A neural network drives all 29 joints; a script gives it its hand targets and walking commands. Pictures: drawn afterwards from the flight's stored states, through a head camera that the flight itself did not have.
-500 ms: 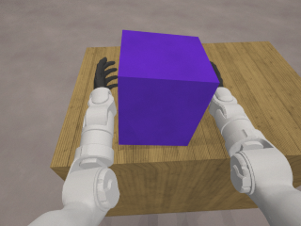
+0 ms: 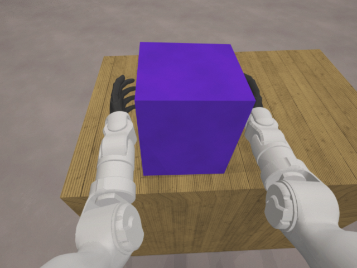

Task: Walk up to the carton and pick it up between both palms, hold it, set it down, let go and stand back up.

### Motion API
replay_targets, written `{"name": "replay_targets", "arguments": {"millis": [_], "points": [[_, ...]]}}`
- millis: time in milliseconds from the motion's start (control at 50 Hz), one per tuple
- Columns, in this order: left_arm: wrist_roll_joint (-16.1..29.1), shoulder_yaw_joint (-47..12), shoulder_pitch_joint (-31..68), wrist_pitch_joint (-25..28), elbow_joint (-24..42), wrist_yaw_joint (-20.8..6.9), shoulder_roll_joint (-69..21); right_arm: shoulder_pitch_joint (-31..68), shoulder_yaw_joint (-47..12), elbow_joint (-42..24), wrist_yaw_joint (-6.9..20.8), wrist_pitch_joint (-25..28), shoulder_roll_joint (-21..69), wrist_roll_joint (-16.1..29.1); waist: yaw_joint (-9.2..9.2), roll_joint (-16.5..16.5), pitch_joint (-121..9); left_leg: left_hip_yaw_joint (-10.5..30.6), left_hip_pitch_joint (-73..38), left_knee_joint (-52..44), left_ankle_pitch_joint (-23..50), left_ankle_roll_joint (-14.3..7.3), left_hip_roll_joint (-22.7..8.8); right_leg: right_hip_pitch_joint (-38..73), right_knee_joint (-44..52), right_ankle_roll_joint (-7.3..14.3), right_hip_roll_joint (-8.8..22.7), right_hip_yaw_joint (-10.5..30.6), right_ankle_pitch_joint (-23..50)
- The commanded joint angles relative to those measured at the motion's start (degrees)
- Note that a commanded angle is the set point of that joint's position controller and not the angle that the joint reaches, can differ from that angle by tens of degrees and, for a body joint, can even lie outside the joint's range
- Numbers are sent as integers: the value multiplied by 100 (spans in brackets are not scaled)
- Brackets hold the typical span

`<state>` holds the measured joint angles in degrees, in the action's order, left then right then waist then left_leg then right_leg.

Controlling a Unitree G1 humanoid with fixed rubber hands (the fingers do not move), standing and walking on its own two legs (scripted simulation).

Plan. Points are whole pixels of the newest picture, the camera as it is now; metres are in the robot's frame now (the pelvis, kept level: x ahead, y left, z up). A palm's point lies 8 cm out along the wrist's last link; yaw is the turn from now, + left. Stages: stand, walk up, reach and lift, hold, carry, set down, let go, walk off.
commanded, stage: set down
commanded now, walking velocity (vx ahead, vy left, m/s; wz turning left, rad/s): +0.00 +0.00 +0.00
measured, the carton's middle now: (185, 112) +0.44 +0.02 +0.09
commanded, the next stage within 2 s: none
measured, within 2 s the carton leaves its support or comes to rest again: neither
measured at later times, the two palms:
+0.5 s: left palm (117, 119) +0.40 +0.17 +0.11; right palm (249, 109) +0.43 -0.13 +0.12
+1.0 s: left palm (124, 129) +0.41 +0.17 +0.07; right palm (253, 117) +0.45 -0.15 +0.07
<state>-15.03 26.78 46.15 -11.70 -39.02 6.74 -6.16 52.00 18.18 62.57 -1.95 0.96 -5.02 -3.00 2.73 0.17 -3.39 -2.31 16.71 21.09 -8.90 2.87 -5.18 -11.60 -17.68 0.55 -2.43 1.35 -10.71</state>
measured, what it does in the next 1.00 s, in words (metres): stands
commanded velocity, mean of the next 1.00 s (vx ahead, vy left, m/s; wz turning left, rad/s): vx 0.00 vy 0.00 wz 0.00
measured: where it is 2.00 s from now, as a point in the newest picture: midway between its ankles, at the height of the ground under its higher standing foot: outside the picture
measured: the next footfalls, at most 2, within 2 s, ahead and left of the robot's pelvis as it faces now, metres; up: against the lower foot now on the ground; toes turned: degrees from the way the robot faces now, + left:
none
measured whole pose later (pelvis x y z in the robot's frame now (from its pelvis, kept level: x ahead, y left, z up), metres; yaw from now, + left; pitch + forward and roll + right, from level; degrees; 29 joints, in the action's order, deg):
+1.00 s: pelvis -0.01 +0.00 +0.00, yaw +0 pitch +15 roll -1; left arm -3.1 12.5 43.8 -13.2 -38.3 14.0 -1.8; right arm 52.9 8.1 63.2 -1.9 0.7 -13.3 8.2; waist 5.0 0.0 -5.2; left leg -2.3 28.9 21.1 -6.4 3.0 -5.3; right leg -24.4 -19.0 0.6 -2.6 1.3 -8.9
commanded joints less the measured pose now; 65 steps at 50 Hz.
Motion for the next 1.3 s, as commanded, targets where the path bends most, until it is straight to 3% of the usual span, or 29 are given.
{"name": "replay_targets", "arguments": {"millis": [0, 240, 380, 480, 600, 740, 800, 880, 940, 1000, 1100, 1140, 1220, 1280], "points": [[-554, -1185, 2807, 120, 63, -627, -2580, 3257, -366, -983, 1014, 398, 2750, -1020, -51, -105, -2496, -365, -1746, -284, 1757, -103, 413, 262, -72, -409, -53, -663, 2530], [-591, -1041, 2674, 259, 90, -596, -2176, 2857, -1, -791, 1008, 424, 2385, -1299, -132, -128, -2378, -402, -1721, -334, 1683, -147, 426, 256, -82, -431, -8, -645, 2465], [-510, -853, 2553, 402, 167, -389, -1466, 2695, 276, -742, 857, 427, 1645, -1297, -152, -163, -2300, -417, -1667, -339, 1709, -190, 436, 247, -69, -455, 16, -596, 2435], [-106, -901, 2467, 476, 404, 115, -12, 2703, -18, -779, 489, 498, -174, -510, -17, -40, -2353, -445, -1714, -223, 1895, -139, 410, 182, -73, -432, -51, -518, 2497], [453, -1340, 3109, 340, 432, 472, 142, 3333, -677, -503, 258, 322, -533, 331, 133, 48, -2566, -456, -1459, 63, 1835, -113, 344, -229, -121, -341, -128, -386, 2275], [1065, -1613, 3160, 335, 352, 750, 817, 3427, -1169, -346, 29, 237, -1507, 1229, 219, 34, -3625, -401, -1318, 574, 2509, 22, 304, -374, -380, -246, -214, -241, 3006], [1420, -1898, 3140, 465, 615, 809, 963, 3411, -1354, -582, -32, 327, -1798, 1540, 194, 60, -4425, -354, -1450, 851, 3096, 128, 289, -478, -515, -207, -279, -233, 3429], [1766, -2195, 2888, 496, 1609, 884, 978, 3280, -1594, -1359, -39, 430, -2066, 1863, 166, 195, -5404, -257, -1825, 1152, 4190, 265, 260, -609, -631, -138, -378, -293, 4071], [1839, -2325, 2477, 378, 2158, 866, 844, 3004, -1722, -1913, -6, 450, -2112, 1967, 137, 139, -5737, -192, -1941, 1183, 4554, 291, 265, -541, -649, -136, -396, -347, 4442], [1695, -2266, 1735, 83, 2334, 736, 813, 2527, -1850, -2258, 44, 379, -2226, 2015, 109, -49, -5531, -153, -1668, 1004, 4394, 223, 330, -167, -695, -203, -336, -345, 4907], [1574, -2002, 1039, -375, 2392, 524, 1022, 2173, -2139, -2846, 77, 173, -2443, 2237, 160, -514, -4932, -182, -508, 414, 3384, -48, 510, 907, -972, -406, -156, -166, 5524], [1633, -2017, 850, -514, 2615, 465, 1081, 2051, -2208, -3063, 112, 83, -2580, 2396, 138, -568, -4844, -144, -597, 334, 3300, -91, 518, 960, -988, -442, -192, -161, 5460], [1805, -2165, 408, -766, 3386, 436, 1102, 1682, -2211, -3448, 258, -44, -2882, 2691, 60, -492, -4801, -34, -1421, 504, 3530, -45, 447, 369, -793, -326, -346, -242, 4658], [1930, -2244, 359, -930, 3710, 420, 1201, 1554, -2075, -3760, 352, -172, -3059, 2732, -51, -592, -4718, -28, -1429, 480, 3162, -81, 469, 225, -727, -294, -335, -208, 4075]]}}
